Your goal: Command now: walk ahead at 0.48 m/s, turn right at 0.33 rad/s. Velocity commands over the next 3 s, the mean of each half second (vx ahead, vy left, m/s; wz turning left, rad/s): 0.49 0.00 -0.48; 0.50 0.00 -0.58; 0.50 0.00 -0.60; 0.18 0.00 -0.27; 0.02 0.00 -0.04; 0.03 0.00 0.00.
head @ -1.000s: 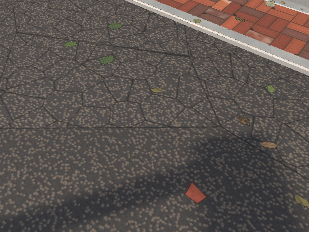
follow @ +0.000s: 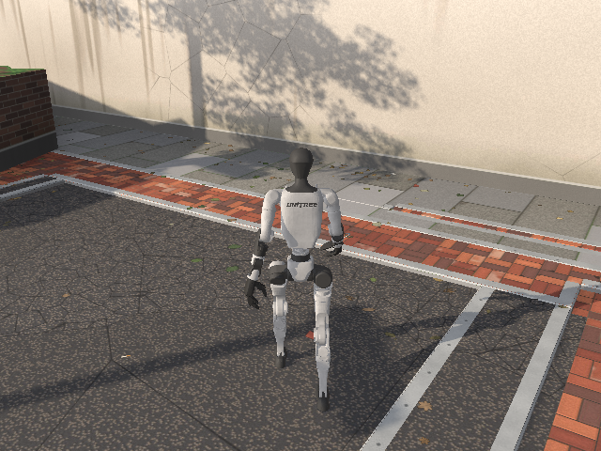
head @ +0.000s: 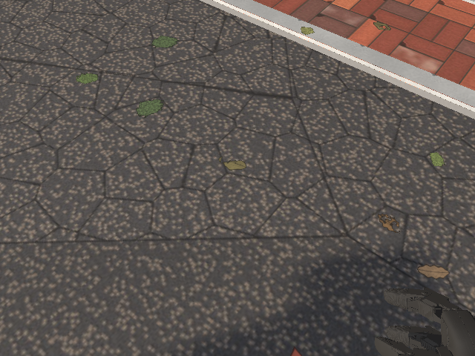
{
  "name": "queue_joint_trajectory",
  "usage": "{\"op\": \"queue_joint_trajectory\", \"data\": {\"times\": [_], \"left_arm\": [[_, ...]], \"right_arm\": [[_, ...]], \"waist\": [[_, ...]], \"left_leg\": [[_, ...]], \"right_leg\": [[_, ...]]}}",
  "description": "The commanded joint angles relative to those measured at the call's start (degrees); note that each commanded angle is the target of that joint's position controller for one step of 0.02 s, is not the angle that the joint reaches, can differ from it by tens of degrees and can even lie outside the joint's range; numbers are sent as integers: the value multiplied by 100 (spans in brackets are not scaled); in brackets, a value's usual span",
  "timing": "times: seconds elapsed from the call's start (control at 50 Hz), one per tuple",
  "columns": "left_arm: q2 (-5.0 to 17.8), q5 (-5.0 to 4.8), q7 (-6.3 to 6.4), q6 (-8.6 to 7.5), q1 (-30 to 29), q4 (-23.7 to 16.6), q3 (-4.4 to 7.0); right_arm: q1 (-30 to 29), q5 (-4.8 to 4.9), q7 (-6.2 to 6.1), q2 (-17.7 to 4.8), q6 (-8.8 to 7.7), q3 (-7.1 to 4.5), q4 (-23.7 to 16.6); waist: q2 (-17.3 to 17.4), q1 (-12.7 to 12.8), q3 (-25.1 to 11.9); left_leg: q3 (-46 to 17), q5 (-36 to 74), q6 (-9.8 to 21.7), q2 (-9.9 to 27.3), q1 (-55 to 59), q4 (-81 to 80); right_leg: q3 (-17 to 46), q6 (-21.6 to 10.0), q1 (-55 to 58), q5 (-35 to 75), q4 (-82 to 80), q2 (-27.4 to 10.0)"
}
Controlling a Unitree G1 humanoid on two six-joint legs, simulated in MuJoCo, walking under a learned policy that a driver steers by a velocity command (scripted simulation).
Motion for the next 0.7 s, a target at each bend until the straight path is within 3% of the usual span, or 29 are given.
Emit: {"op": "queue_joint_trajectory", "data": {"times": [0.02,0.04,0.06,0.08,0.1,0.12,0.14,0.18,0.22,0.28,0.34,0.4,0.44,0.48,0.5,0.52,0.54,0.56,0.58,0.6,0.62,0.64,0.66,0.7], "left_arm": [[343,110,-47,-74,29,-630,2],[70,-56,-58,-163,366,-522,-80],[788,-223,-50,-235,-223,-694,130],[904,-303,-13,-255,-681,-855,190],[757,-251,28,-234,-848,-893,198],[657,-181,53,-162,-782,-869,253],[477,-173,43,-70,-598,-860,252],[303,-176,40,86,-629,-996,261],[405,-134,51,166,-977,-1258,302],[458,-80,-50,119,-1471,-1510,306],[349,-63,-211,45,-2176,-1761,224],[403,-67,-328,51,-2687,-2064,196],[513,-74,-391,66,-2802,-2247,223],[765,-82,-411,99,-2366,-2277,352],[988,-110,-397,105,-1595,-2113,498],[1432,-133,-304,139,-551,-1832,738],[2197,-173,-203,162,-326,-1776,911],[2046,-79,-253,52,-309,-2043,794],[1602,-19,-300,-40,-425,-2013,655],[1411,-34,-290,-100,-707,-2028,602],[1202,-44,-274,-114,-1164,-2124,544],[998,0,-253,-117,-1478,-2236,472],[943,41,-230,-119,-1587,-2309,446],[1053,-13,-166,-149,-1483,-2308,471]], "right_arm": [[2856,-180,-169,-1849,-24,-617,380],[2936,-164,-129,-1483,6,-500,483],[2407,-110,-126,-1043,-6,-368,425],[1898,-95,-143,-814,-21,-302,361],[1555,-116,-116,-662,-68,-258,399],[1355,-172,-96,-514,-121,-223,438],[1240,-217,-78,-479,-131,-221,491],[1197,-196,-85,-530,-164,-249,582],[1237,-218,-151,-729,-182,-302,653],[1420,-234,-266,-936,-147,-355,706],[1689,-190,-339,-1127,-84,-395,731],[2074,-92,-345,-1292,36,-449,810],[2168,-35,-336,-1389,142,-492,820],[2035,-8,-345,-1534,239,-538,742],[1910,11,-350,-1538,299,-534,695],[1982,-50,-360,-1390,304,-467,636],[2374,-269,-314,-631,204,-240,328],[2208,-139,-238,-689,-58,-174,205],[1492,111,-177,-1090,-209,-284,35],[1354,120,-179,-1043,-295,-260,-5],[1408,-20,-230,-1036,-311,-280,98],[1506,-101,-256,-1114,-251,-338,157],[1572,-119,-241,-1118,-164,-358,161],[1545,-197,-238,-956,-39,-342,117]], "waist": [[253,-1419,-2289],[1314,-1273,-3096],[882,-1253,-1952],[630,-1080,-1092],[275,-882,-570],[338,-677,-394],[473,-500,-299],[463,-377,-109],[366,-345,72],[193,-446,130],[29,-710,209],[-4,-894,303],[78,-850,277],[300,-505,-126],[267,-40,-537],[-16,400,-1099],[-1534,-37,-1461],[-1266,-30,-2446],[-723,169,-1857],[-543,-5,-1251],[-180,-280,-905],[-230,-505,-731],[-320,-621,-694],[-237,-676,-630]], "left_leg": [[-2331,-736,1051,1720,5491,250],[-4399,-1692,1514,2582,5949,-771],[-3822,-2092,1158,2298,4925,-1108],[-2868,-1893,910,2103,3917,-1289],[-2173,-1318,779,1890,2971,-1534],[-1577,-944,639,1655,2399,-1713],[-1190,-855,592,1528,1999,-1869],[-708,-672,673,1519,1568,-2140],[-403,-557,771,1576,1504,-2325],[158,-175,727,1470,1791,-2332],[644,104,618,1412,2063,-2259],[794,271,537,1614,2796,-1997],[895,967,433,1749,3254,-1607],[1092,2932,280,1728,3420,-607],[1265,3566,135,1561,3219,486],[1331,2899,-121,1326,2258,2034],[1242,-1374,-529,433,-227,4232],[-303,-3373,-520,-218,-1194,5205],[-649,-2902,-361,73,-1847,5350],[-602,-2365,-228,336,-1902,4954],[-616,-1963,-230,585,-1515,4439],[-639,-1715,-254,743,-1028,4032],[-652,-1577,-305,780,-708,3832],[-547,-1345,-491,718,-561,3331]], "right_leg": [[103,-103,-3505,3331,4272,-268],[501,-12,-4452,-542,5712,237],[737,-90,-4906,-359,6154,-135],[526,-145,-4997,140,6077,-416],[449,-141,-4775,527,5786,-633],[476,-152,-4418,779,5510,-814],[477,-146,-4117,875,5408,-896],[403,-108,-4104,903,5235,-992],[443,-23,-4515,1309,4903,-1064],[373,59,-4826,2298,3938,-1046],[-54,41,-4692,2876,2929,-913],[-253,-83,-4894,2613,2404,-818],[-426,-243,-4876,2092,2216,-662],[-782,-479,-4078,1520,2170,-234],[-950,-659,-3061,1652,1883,85],[-620,-900,-1375,1837,1727,178],[2274,-1767,457,1162,1291,-1304],[4798,-2392,1214,430,192,-2050],[4176,-2015,997,691,-68,-1952],[3305,-1795,258,1184,10,-1726],[2619,-1593,-590,1781,44,-1464],[2137,-1474,-1250,2378,-43,-1264],[1971,-1459,-1614,2649,-168,-1161],[1646,-1506,-1939,3231,-283,-1040]]}}
Next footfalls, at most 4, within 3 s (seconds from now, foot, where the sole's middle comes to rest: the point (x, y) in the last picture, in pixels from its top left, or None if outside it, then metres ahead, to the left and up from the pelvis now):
0.52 right None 0.42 -0.19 -0.75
1.02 left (319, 248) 0.78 -0.13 -0.75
1.54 right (448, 250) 0.80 -0.52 -0.75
1.96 left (412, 187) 1.04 -0.44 -0.75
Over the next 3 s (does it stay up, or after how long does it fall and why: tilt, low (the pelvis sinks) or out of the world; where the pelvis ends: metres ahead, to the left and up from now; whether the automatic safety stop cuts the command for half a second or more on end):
stays up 0.91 -0.45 0.02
